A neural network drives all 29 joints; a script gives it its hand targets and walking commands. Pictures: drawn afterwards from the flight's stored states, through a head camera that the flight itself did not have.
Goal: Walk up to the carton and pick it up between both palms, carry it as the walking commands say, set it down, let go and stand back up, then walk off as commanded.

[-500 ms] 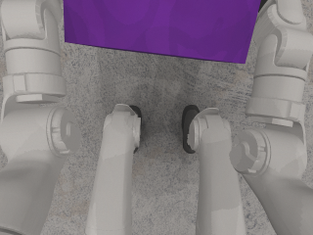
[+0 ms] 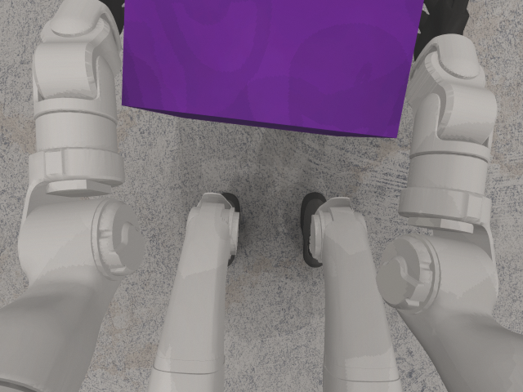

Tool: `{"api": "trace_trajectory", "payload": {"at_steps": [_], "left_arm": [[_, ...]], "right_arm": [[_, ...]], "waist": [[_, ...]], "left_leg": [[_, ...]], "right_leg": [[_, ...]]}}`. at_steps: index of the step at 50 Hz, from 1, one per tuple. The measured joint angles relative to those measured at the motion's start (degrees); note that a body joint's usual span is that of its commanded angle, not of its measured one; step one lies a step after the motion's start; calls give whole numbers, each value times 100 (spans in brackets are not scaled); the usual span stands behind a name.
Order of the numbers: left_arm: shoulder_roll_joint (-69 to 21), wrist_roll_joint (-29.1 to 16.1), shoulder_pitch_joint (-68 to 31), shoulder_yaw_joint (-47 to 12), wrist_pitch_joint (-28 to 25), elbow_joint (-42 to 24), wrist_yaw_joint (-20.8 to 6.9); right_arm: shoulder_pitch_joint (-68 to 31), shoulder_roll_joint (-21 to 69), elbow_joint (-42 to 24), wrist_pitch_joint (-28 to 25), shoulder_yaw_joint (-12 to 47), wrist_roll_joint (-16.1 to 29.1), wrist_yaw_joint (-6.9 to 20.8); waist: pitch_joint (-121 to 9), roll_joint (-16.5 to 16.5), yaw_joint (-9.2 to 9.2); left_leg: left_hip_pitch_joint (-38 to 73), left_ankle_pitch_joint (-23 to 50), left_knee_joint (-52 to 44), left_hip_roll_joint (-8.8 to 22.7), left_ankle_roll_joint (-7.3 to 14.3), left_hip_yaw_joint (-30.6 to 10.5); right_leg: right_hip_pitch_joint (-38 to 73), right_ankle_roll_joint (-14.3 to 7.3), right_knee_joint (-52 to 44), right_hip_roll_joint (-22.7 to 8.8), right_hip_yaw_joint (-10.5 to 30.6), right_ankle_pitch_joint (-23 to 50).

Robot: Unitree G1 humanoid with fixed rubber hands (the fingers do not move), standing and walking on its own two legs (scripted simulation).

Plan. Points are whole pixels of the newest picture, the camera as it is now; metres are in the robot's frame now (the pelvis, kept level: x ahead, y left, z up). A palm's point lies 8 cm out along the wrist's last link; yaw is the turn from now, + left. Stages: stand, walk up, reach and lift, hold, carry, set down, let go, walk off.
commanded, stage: reach and lift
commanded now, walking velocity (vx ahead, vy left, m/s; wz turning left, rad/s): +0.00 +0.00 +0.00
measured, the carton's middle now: (270, 37) +0.54 +0.02 -0.17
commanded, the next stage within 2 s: none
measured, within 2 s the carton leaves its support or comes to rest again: neither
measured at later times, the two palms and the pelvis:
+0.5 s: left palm out of the picture +0.52 +0.20 +0.03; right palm out of the picture +0.50 -0.16 +0.03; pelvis +0.07 +0.01 +0.06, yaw +0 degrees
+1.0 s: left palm out of the picture +0.50 +0.18 +0.08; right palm out of the picture +0.47 -0.18 +0.08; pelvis +0.11 +0.00 +0.13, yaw +0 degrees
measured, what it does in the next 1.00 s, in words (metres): rises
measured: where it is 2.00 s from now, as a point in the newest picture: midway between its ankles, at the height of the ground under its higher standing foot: (269, 243)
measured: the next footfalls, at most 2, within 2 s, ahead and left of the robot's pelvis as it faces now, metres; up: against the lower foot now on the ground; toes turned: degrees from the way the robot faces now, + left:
none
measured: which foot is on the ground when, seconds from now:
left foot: down 0.00-1.00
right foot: down 0.00-1.00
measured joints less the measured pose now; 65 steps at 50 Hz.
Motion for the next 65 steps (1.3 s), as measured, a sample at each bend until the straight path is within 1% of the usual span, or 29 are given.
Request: {"api": "trace_trajectory", "payload": {"at_steps": [1,3,5,6,8,11,14,16,19,22,24,26,29,32,40,46,50,55,58,65], "left_arm": [[-28,48,74,36,-9,65,-25],[12,-17,218,-44,25,-98,-58],[-60,49,365,64,-71,34,-109],[-52,36,442,2,-62,8,-105],[-28,-29,575,-163,-11,-232,-78],[-169,82,778,-62,-106,-8,-83],[-276,137,1120,-108,-78,10,-95],[-431,302,1421,8,-158,256,-134],[-579,429,1902,30,-168,405,-155],[-732,618,2227,181,-195,501,-199],[-856,728,2422,239,-221,497,-209],[-980,816,2611,282,-250,454,-215],[-1153,974,2796,373,-308,367,-232],[-1244,904,3057,291,-366,67,-220],[-1298,620,3609,-21,-447,-444,-161],[-1353,491,3962,-120,-463,-687,-154],[-1452,630,4033,20,-497,-581,-219],[-1508,741,4330,91,-483,-624,-304],[-1537,819,4455,100,-472,-580,-336],[-1523,744,4558,52,-424,-557,-321]], "right_arm": [[66,24,44,18,19,-55,1],[188,51,-174,130,170,-24,-62],[335,172,-102,60,94,-85,-58],[397,185,-104,66,101,-64,-65],[536,206,-310,88,171,16,-85],[789,315,-71,-77,60,-63,-36],[1181,421,-84,-58,93,-107,-27],[1491,540,142,-126,7,-202,23],[1907,672,329,-101,-21,-309,58],[2147,780,566,-181,-139,-543,184],[2341,846,610,-249,-242,-694,301],[2528,903,595,-296,-333,-751,375],[2711,948,548,-366,-434,-893,519],[2945,996,334,-466,-353,-834,558],[3501,1073,-185,-519,-32,-544,496],[3893,1147,-472,-520,146,-489,469],[4020,1186,-460,-509,136,-576,483],[4225,1302,-416,-490,142,-713,533],[4358,1337,-387,-463,154,-767,538],[4441,1353,-378,-403,170,-752,527]], "waist": [[-140,4,3],[-11,-5,-13],[-310,-21,-30],[-361,-22,-35],[-259,-35,-24],[-893,-26,-30],[-1476,8,-41],[-2262,23,-44],[-3112,38,-69],[-3521,17,-132],[-3681,-25,-157],[-3818,-32,-176],[-3835,-61,-159],[-3740,-88,-144],[-3543,-26,-130],[-3615,-3,-168],[-3651,-29,-169],[-3636,-35,-237],[-3559,-1,-230],[-3268,24,-202]], "left_leg": [[-29,6,-41,5,-1,-6],[216,6,-143,6,-4,-17],[154,11,-218,-2,-4,-31],[196,13,-257,-6,-4,-41],[433,13,-358,1,-12,-53],[255,33,-493,-5,-4,-67],[210,45,-657,-5,10,-81],[-18,35,-764,-2,29,-70],[-45,2,-976,7,63,-42],[215,-19,-1234,9,91,-3],[423,-10,-1433,11,102,20],[583,7,-1612,9,114,19],[810,48,-1860,17,128,38],[1005,139,-2147,24,131,56],[1438,321,-2738,34,101,18],[1882,387,-3108,58,72,-7],[2317,422,-3361,81,60,-12],[2922,565,-3805,78,37,-62],[3257,642,-4025,83,37,-89],[3915,787,-4385,72,50,-89]], "right_leg": [[-29,-6,-43,4,-4,9],[217,-13,-142,1,-13,9],[160,-17,-215,-9,-24,7],[207,-19,-256,-15,-34,4],[448,-29,-362,-13,-42,3],[284,-29,-510,-21,-50,20],[256,-20,-695,-29,-60,34],[31,-10,-811,-31,-47,27],[3,3,-1027,-33,-16,1],[250,17,-1269,-45,28,-22],[446,16,-1452,-52,54,-17],[610,10,-1633,-60,57,-2],[829,11,-1876,-62,83,42],[1012,19,-2148,-66,109,134],[1444,-19,-2718,-80,87,296],[1872,-55,-3056,-71,74,351],[2289,-86,-3281,-58,74,379],[2889,-120,-3678,-80,33,483],[3236,-131,-3907,-86,11,557],[3893,-121,-4254,-112,19,686]]}}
